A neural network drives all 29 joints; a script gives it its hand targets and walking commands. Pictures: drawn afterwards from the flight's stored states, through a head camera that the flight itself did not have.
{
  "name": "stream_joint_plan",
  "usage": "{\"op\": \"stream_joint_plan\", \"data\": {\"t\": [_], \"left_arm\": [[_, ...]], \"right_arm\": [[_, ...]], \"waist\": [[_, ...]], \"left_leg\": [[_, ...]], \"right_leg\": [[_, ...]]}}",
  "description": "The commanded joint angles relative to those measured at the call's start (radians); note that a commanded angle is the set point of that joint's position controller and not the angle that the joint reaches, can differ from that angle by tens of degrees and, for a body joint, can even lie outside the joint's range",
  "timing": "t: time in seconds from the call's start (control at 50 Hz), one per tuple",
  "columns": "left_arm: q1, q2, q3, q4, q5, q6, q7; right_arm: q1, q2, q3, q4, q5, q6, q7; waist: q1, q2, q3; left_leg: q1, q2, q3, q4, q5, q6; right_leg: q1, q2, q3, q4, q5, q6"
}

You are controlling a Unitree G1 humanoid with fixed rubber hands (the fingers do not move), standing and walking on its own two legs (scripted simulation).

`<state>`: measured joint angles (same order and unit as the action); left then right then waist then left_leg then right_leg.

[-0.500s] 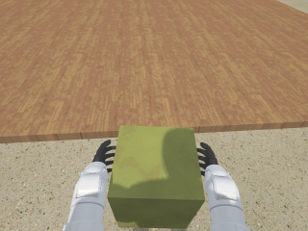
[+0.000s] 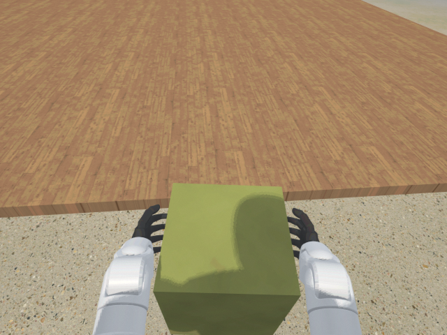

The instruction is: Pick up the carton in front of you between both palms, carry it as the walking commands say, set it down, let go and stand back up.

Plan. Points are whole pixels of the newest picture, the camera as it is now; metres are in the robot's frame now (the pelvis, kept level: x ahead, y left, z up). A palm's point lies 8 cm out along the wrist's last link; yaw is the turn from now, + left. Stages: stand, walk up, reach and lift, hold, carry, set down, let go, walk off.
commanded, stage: hold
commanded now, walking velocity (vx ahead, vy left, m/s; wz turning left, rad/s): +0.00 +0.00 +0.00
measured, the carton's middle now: (224, 263) +0.29 +0.00 -0.03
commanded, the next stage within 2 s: carry in 0.90 s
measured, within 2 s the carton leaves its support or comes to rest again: neither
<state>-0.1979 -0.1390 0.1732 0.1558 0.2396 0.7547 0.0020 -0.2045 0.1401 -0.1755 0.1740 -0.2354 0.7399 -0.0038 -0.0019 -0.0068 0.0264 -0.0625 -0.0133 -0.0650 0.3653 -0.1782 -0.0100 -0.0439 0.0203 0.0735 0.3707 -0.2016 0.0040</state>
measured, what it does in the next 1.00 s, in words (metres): stands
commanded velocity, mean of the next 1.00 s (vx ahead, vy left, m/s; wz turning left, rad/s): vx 0.07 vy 0.00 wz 0.00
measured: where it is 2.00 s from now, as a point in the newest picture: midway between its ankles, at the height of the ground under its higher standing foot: (227, 308)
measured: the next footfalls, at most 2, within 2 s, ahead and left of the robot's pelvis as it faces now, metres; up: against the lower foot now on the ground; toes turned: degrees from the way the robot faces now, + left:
left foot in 1.36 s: +0.19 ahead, +0.09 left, +0.00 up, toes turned +8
right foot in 1.72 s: +0.49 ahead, -0.16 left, +0.00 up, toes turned -15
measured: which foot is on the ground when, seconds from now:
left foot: down 0.00-1.00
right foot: down 0.00-1.00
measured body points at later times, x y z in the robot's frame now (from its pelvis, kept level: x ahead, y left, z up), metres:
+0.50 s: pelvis -0.01 +0.00 +0.00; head -0.05 +0.00 +0.45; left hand +0.29 +0.15 +0.04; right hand +0.29 -0.15 +0.04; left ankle +0.02 +0.13 -0.75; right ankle +0.01 -0.12 -0.75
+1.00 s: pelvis +0.00 +0.00 +0.00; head -0.04 +0.00 +0.45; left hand +0.29 +0.15 +0.04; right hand +0.29 -0.15 +0.04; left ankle +0.02 +0.13 -0.74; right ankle +0.01 -0.12 -0.74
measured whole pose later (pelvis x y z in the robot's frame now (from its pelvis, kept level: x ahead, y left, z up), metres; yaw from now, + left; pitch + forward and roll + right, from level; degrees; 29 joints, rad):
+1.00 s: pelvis +0.00 +0.00 +0.00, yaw -1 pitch -3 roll +0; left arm -0.19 -0.14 0.17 0.13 0.23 0.81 0.01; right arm -0.20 0.14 -0.17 0.14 -0.22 0.80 -0.01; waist 0.01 0.00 -0.05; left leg -0.17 -0.01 -0.05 0.46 -0.31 -0.01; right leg -0.17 0.02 0.08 0.48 -0.35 0.00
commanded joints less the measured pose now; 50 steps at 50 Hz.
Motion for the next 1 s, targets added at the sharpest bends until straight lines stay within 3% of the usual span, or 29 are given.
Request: {"op": "stream_joint_plan", "data": {"t": [0.0, 0.06, 0.28, 0.6, 0.86, 0.88, 0.9, 0.92, 0.94, 0.98], "left_arm": [[-0.487, -0.875, -0.523, -0.042, -0.224, -0.020, -0.216], [-0.547, -0.902, -0.529, -0.037, -0.231, -0.027, -0.224], [-0.626, -0.931, -0.530, 0.008, -0.232, -0.039, -0.230], [-0.538, -0.922, -0.540, -0.040, -0.242, -0.025, -0.218], [-0.503, -0.902, -0.556, -0.080, -0.246, -0.025, -0.214], [-0.559, -0.905, -0.572, -0.090, -0.269, -0.019, -0.215], [-0.576, -0.910, -0.586, -0.108, -0.282, -0.013, -0.214], [-0.578, -0.907, -0.596, -0.129, -0.288, -0.004, -0.212], [-0.596, -0.918, -0.620, -0.151, -0.299, 0.005, -0.209], [-0.622, -0.940, -0.680, -0.217, -0.330, 0.025, -0.198]], "right_arm": [[-0.479, 0.875, 0.508, -0.039, 0.217, -0.008, 0.216], [-0.541, 0.901, 0.518, -0.035, 0.228, -0.013, 0.229], [-0.618, 0.920, 0.518, 0.005, 0.226, -0.029, 0.235], [-0.536, 0.902, 0.534, -0.042, 0.236, -0.018, 0.228], [-0.497, 0.893, 0.550, -0.080, 0.244, -0.016, 0.223], [-0.538, 0.887, 0.568, -0.090, 0.257, -0.008, 0.223], [-0.560, 0.902, 0.582, -0.113, 0.274, -0.001, 0.221], [-0.555, 0.900, 0.593, -0.127, 0.287, 0.006, 0.218], [-0.565, 0.914, 0.611, -0.148, 0.300, 0.014, 0.214], [-0.592, 0.922, 0.654, -0.225, 0.326, 0.035, 0.201]], "waist": [[-0.002, 0.002, -0.157], [0.001, 0.002, -0.167], [0.001, 0.003, -0.224], [-0.002, 0.006, -0.243], [0.000, 0.003, -0.237], [0.003, 0.019, -0.282], [0.005, 0.031, -0.263], [0.001, 0.027, -0.236], [-0.001, 0.035, -0.218], [-0.004, 0.123, -0.268]], "left_leg": [[0.060, -0.075, -0.005, -0.045, 0.091, 0.008], [0.052, -0.073, -0.002, -0.041, 0.028, 0.015], [0.057, -0.068, 0.001, -0.023, -0.004, 0.013], [0.098, -0.074, -0.007, -0.025, 0.157, 0.002], [0.096, -0.077, -0.007, -0.028, 0.165, 0.005], [-0.016, 0.114, 0.017, 0.032, -0.010, 0.019], [-0.052, 0.092, -0.023, 0.001, -0.307, 0.026], [-0.116, 0.100, -0.054, -0.035, -0.510, 0.032], [-0.152, 0.108, -0.075, -0.059, -0.599, 0.035], [-0.081, 0.167, -0.130, -0.093, -0.469, 0.061]], "right_leg": [[-0.020, 0.069, 0.006, -0.066, 0.095, 0.000], [-0.034, 0.065, 0.002, -0.060, 0.037, -0.001], [-0.051, 0.064, 0.002, -0.040, -0.007, -0.006], [-0.007, 0.070, 0.004, -0.042, 0.150, 0.000], [-0.001, 0.071, 0.010, -0.045, 0.165, 0.003], [-0.112, -0.118, 0.016, 0.015, 0.011, -0.015], [-0.180, -0.091, 0.054, -0.022, -0.287, -0.031], [-0.224, -0.079, 0.051, -0.025, -0.471, -0.028], [-0.273, -0.060, 0.034, -0.001, -0.519, -0.021], [-0.300, -0.028, -0.054, 0.132, -0.290, -0.005]]}}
